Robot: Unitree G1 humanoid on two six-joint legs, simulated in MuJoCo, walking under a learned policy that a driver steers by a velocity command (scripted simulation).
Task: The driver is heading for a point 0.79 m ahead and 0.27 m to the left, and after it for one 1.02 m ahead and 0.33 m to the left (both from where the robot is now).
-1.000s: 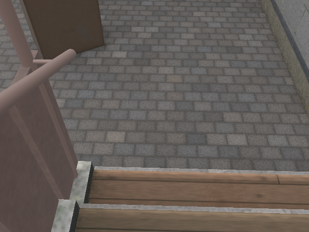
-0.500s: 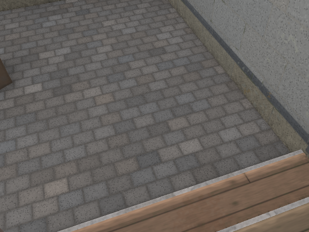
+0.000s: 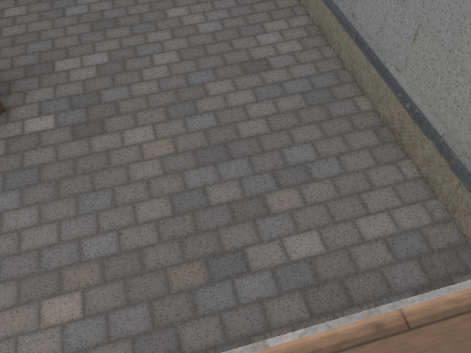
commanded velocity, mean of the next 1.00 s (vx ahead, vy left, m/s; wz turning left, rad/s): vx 0.50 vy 0.00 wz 0.00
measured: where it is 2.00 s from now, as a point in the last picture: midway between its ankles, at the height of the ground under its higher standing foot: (199, 231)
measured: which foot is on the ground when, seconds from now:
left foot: up 0.00-0.34, down 0.36-0.98, up 1.00-1.00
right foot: down 0.00-0.38, up 0.40-0.96, down 0.98-1.00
